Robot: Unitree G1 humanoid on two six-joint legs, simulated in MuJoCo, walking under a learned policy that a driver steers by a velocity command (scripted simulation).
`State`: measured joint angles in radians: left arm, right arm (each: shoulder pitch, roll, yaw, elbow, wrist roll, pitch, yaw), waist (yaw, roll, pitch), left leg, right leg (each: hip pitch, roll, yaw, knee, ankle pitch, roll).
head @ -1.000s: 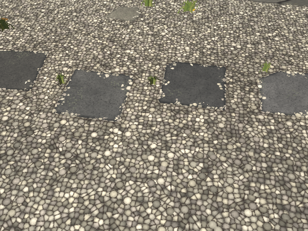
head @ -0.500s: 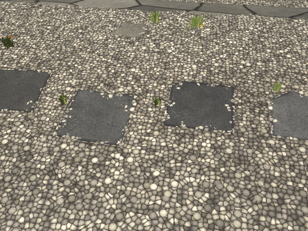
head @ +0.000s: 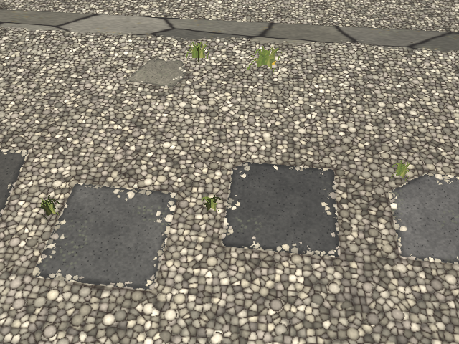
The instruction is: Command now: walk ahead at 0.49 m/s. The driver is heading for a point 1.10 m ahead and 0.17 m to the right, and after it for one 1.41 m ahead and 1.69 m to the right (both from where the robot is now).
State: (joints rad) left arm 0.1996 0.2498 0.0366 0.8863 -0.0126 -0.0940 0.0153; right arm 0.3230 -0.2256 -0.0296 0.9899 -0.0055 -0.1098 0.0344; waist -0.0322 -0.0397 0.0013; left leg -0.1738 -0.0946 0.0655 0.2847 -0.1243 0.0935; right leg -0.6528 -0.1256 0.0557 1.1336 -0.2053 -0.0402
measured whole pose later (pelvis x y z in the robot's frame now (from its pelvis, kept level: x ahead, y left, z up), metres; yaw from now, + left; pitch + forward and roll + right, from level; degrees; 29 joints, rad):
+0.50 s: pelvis +0.27 -0.08 +0.00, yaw +1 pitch +1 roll +0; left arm 0.29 0.23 0.04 0.92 0.00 -0.11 -0.03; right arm 0.23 -0.28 -0.04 0.93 0.02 -0.09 0.00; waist 0.02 0.04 0.00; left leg -0.58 0.10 -0.03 1.12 -0.24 0.05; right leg -0.22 0.04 -0.07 0.34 -0.15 -0.07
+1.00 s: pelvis +0.55 -0.01 -0.01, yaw +1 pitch +1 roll +0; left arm 0.30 0.26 0.05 0.96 -0.02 -0.10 0.00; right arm 0.18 -0.24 -0.05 0.90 0.00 -0.10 0.03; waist 0.00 -0.03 0.02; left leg -0.34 -0.03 0.06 0.46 -0.15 0.07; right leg -0.43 -0.05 0.02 1.19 -0.35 -0.05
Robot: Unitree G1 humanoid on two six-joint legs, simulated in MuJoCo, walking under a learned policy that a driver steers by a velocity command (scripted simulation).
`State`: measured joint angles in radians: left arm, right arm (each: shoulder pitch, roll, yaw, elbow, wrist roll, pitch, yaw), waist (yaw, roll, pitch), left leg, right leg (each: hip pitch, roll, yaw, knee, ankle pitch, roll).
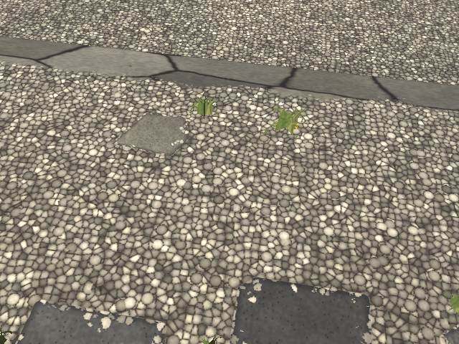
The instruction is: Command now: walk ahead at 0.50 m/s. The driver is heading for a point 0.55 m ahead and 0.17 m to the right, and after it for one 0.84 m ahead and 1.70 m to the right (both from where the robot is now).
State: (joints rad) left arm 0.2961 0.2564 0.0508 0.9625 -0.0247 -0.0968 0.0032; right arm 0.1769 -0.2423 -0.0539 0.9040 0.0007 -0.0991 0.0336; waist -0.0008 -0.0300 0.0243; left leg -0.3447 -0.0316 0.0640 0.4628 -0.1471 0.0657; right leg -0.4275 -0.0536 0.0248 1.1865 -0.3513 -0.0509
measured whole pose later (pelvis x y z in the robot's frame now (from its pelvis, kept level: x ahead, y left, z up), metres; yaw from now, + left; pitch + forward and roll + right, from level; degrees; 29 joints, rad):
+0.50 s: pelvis +0.28 -0.06 -0.02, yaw -9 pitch +2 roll +1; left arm 0.09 0.25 0.07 0.80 -0.02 -0.08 -0.04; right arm 0.31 -0.26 -0.05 0.98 0.00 -0.08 -0.01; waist -0.02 0.00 0.04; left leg -0.15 0.03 0.05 0.97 -0.47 0.00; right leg -0.50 0.04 -0.05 0.61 -0.16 -0.11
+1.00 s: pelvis +0.50 -0.08 -0.01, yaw -27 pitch +3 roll +0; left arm 0.25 0.30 0.08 0.73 -0.02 0.01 0.04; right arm 0.05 -0.25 -0.05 0.74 -0.02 -0.06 -0.02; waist 0.04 -0.03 0.03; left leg -0.45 -0.02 0.00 0.50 -0.09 0.03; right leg -0.42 0.11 0.13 1.12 -0.57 0.03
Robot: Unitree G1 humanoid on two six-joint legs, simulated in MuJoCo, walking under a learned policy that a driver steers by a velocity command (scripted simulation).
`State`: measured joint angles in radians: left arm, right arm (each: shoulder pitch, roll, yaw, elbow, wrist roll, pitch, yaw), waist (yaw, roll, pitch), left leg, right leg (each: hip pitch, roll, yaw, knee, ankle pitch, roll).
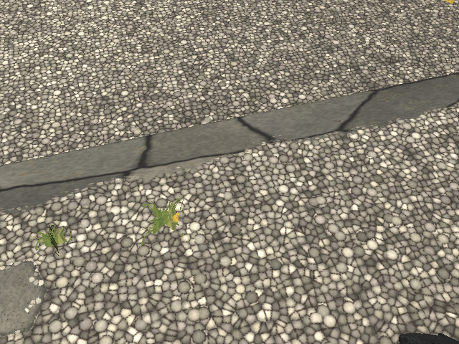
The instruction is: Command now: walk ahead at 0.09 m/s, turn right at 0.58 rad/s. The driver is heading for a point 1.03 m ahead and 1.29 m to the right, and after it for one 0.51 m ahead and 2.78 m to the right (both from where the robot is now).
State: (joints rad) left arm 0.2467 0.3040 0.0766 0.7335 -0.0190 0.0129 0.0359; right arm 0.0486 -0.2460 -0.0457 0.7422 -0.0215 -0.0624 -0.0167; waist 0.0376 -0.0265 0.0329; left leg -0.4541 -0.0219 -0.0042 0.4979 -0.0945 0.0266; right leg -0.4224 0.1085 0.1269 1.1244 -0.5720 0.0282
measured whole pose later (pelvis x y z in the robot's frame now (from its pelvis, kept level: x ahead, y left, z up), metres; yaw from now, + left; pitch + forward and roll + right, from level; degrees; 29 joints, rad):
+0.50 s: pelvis +0.01 -0.04 +0.01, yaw -17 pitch +2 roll +3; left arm 0.25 0.29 0.07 0.64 0.00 0.02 0.02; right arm 0.10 -0.32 -0.10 0.78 -0.01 0.02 -0.04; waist 0.01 0.04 0.03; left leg -0.59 0.01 -0.01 1.08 -0.38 -0.05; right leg -0.31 0.01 0.05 0.50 -0.23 -0.04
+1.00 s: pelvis +0.03 -0.02 +0.01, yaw -35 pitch +2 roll +0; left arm 0.21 0.36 0.11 0.61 -0.02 0.06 0.02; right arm 0.14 -0.26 -0.07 0.72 -0.01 0.00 -0.02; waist 0.00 -0.05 0.03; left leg -0.24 0.01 0.02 0.45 -0.24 0.02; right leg -0.55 0.07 0.11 1.16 -0.43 0.07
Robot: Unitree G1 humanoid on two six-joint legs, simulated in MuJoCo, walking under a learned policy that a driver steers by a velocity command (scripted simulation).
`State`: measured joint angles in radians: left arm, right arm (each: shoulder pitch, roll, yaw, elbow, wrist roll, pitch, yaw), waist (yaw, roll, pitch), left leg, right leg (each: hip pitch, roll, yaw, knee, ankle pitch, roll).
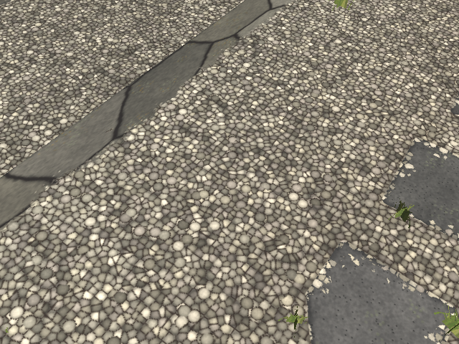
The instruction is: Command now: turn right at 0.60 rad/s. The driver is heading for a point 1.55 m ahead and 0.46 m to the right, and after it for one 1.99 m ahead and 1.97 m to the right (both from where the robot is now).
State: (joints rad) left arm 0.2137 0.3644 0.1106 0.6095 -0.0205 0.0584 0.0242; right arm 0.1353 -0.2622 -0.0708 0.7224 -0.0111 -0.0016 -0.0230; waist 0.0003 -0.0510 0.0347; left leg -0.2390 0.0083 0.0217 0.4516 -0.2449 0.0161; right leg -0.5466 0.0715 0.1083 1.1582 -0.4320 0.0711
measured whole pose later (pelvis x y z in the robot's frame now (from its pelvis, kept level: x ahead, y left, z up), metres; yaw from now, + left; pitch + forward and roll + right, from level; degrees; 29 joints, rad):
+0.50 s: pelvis +0.05 -0.06 +0.01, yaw -8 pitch +2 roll +1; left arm 0.37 0.25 0.04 0.67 0.00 -0.05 0.01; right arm 0.18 -0.33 -0.08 0.78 0.01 -0.05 0.03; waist 0.02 0.04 -0.01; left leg -0.60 0.08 0.00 0.90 -0.13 -0.02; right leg -0.08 0.02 0.03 0.28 -0.23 -0.05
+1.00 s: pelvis +0.30 -0.03 +0.01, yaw -8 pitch +1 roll +1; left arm 0.24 0.31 0.05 0.70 -0.01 -0.06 0.00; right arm 0.32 -0.27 -0.04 0.81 0.00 -0.09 0.03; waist -0.03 -0.05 0.01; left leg -0.16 -0.06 0.05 0.32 -0.19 0.07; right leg -0.64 -0.11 0.04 1.06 -0.20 0.00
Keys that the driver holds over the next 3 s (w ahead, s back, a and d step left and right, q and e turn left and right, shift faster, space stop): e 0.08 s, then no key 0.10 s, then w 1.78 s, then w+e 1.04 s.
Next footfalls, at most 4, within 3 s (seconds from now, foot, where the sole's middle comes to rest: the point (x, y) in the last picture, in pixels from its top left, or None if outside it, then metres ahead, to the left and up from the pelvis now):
0.26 right None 0.02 -0.16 -0.78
0.76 left None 0.34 0.05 -0.78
1.28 right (297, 286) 0.64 -0.22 -0.78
1.82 left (231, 199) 0.96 -0.01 -0.78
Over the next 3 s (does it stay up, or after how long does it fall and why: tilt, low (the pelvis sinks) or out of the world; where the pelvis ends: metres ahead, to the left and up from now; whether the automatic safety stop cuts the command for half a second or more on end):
stays up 1.42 -0.26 0.00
